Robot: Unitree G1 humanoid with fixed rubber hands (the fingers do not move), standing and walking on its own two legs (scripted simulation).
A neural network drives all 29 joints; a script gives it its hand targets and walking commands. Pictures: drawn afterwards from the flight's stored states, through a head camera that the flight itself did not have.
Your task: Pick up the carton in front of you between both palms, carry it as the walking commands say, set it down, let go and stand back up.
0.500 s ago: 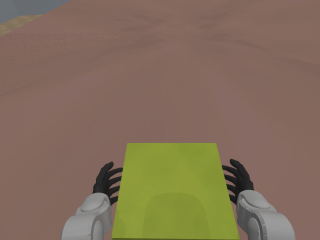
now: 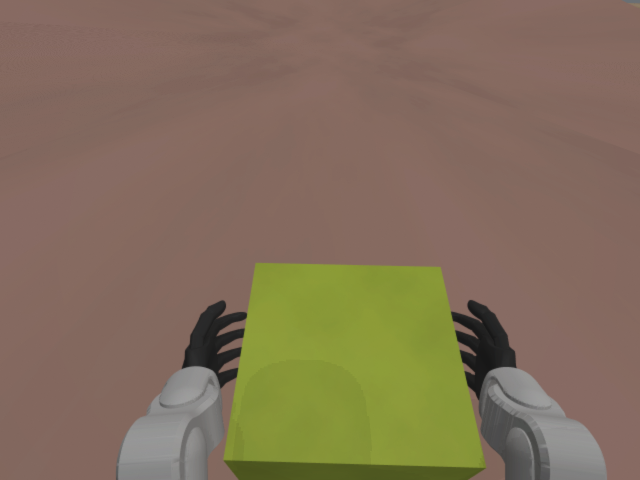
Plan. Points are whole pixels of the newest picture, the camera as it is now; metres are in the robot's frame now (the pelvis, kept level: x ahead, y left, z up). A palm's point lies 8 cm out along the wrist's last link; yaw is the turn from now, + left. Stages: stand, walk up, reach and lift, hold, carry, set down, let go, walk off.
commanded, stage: carry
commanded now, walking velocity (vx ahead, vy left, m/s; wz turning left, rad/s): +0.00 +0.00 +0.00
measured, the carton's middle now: (343, 393) +0.25 -0.01 +0.01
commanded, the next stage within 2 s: none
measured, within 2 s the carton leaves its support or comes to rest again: neither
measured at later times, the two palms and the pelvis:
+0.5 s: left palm (246, 236) +0.46 +0.13 +0.07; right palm (443, 232) +0.48 -0.17 +0.07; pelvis +0.24 -0.03 -0.02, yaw +2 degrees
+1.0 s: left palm (240, 220) +0.55 +0.15 +0.03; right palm (411, 219) +0.56 -0.15 +0.03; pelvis +0.28 +0.00 -0.02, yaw +2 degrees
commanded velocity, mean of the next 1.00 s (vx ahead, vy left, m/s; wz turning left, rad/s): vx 0.00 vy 0.00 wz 0.00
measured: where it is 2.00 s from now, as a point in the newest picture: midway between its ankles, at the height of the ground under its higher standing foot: outside the picture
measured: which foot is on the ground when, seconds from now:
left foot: down 0.00-0.22, up 0.24-0.44, down 0.46-1.00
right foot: up 0.00-0.16, down 0.18-1.00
